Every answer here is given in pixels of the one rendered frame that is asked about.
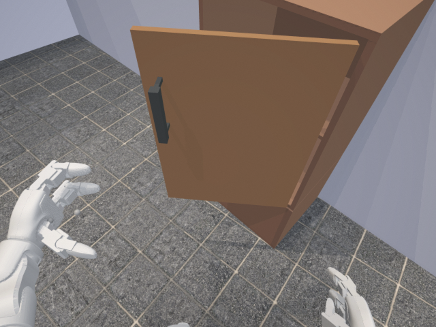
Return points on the robot right hand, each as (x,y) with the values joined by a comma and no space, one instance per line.
(353,308)

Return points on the handle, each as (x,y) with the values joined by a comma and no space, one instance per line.
(157,108)

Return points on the cupboard door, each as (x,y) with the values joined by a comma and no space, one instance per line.
(245,109)

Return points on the left robot forearm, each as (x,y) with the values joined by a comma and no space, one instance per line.
(19,270)

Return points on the robot left hand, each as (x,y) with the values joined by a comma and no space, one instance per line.
(34,206)

